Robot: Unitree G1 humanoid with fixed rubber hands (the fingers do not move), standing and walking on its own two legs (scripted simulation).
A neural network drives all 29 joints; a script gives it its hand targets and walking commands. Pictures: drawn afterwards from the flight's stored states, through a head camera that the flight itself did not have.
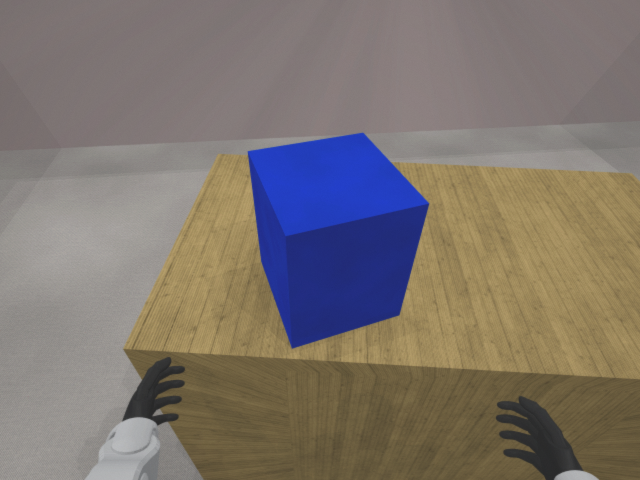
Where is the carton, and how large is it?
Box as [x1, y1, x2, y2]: [248, 133, 428, 348]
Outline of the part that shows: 363,133 248,151 261,261 292,348 399,314 428,203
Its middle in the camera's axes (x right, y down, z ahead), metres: +0.01 -0.01 +0.64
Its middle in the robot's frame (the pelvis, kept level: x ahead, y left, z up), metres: +0.49 +0.01 +0.04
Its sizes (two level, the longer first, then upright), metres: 0.210 0.200 0.250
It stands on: a pedestal, 0.70 m high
